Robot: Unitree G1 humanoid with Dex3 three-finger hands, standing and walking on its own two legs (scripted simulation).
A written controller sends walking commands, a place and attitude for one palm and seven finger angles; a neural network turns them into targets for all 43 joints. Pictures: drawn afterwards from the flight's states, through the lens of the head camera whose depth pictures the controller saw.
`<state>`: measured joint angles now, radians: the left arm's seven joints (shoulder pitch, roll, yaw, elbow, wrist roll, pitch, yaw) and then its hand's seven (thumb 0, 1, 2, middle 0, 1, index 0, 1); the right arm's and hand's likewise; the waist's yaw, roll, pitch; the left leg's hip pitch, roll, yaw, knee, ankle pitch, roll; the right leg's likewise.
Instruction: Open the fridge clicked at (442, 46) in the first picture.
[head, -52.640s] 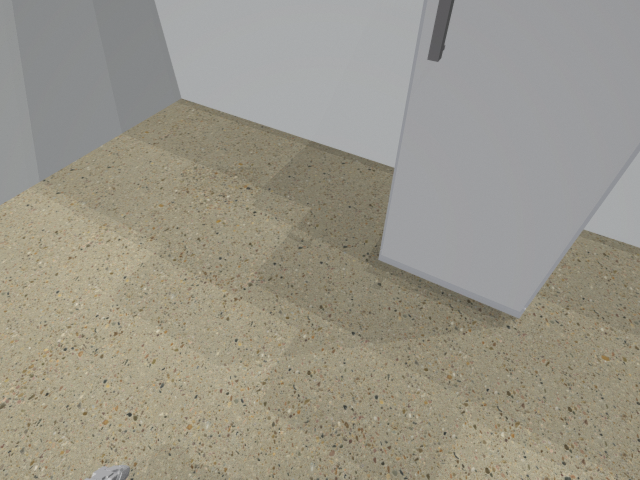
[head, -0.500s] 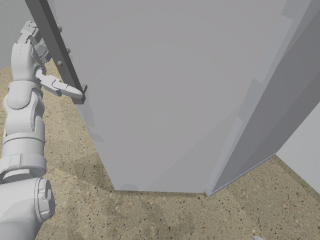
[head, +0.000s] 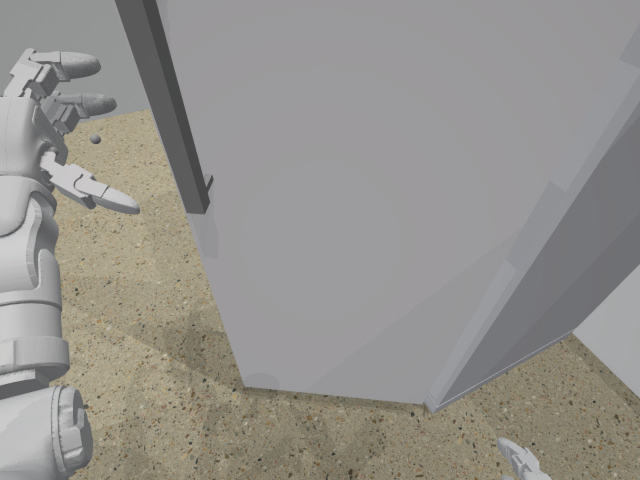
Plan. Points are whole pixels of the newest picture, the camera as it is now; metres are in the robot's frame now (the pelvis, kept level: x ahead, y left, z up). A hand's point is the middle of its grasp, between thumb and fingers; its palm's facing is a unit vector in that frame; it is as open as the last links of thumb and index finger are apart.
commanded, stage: slip the hand off the handle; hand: left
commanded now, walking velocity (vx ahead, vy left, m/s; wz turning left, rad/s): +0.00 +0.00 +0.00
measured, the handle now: (179, 110) +0.46 +0.20 +0.24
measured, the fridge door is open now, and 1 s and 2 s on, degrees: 58 58 58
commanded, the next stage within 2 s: draw the hand back to the body in 1.02 s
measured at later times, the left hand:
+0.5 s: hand (73, 185) +0.31 +0.25 +0.25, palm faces +0.20 -0.97 -0.13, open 14.7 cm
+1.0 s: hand (45, 225) +0.26 +0.25 +0.25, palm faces +0.24 -0.96 -0.14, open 14.7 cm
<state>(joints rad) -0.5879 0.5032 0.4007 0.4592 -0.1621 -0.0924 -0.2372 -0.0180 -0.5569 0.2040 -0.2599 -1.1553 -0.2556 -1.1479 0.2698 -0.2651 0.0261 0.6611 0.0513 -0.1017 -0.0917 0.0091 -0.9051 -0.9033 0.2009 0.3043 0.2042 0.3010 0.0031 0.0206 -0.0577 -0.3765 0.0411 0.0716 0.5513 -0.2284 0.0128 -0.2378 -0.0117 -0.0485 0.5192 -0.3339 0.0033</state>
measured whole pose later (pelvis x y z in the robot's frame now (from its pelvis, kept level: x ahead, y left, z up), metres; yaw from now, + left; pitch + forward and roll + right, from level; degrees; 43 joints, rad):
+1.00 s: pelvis -0.02 -0.02 +0.00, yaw +1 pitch -2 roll +0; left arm -0.21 0.42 0.43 0.03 -0.27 0.03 -0.25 -0.02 -0.56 0.20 -0.26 -1.16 -0.26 -1.15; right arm 0.19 -0.25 0.06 0.67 0.06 -0.14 -0.12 0.01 -0.90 -0.90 0.20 0.30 0.20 0.30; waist 0.07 0.05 -0.04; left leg -0.28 0.05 0.04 0.50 -0.18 -0.01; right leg -0.14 0.00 -0.08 0.50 -0.32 -0.02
